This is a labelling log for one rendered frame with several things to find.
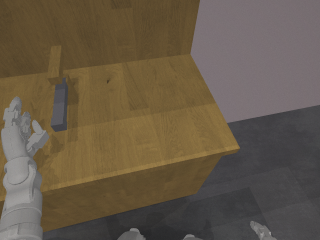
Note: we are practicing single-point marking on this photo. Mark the tap lever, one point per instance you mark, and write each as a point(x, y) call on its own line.
point(60, 105)

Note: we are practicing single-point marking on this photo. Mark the right robot shin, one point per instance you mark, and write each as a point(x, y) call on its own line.
point(189, 235)

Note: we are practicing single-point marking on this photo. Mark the counter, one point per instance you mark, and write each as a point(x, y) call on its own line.
point(142, 125)

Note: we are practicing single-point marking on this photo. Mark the robot left forearm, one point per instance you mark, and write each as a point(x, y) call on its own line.
point(22, 209)

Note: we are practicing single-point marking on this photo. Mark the robot right hand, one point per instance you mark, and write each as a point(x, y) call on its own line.
point(262, 231)

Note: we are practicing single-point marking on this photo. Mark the left robot shin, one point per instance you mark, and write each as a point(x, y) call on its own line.
point(134, 229)

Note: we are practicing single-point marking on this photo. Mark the robot left hand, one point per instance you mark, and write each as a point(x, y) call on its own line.
point(16, 132)

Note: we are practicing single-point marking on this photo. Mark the robot shin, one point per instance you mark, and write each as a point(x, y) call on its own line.
point(189, 235)
point(134, 229)

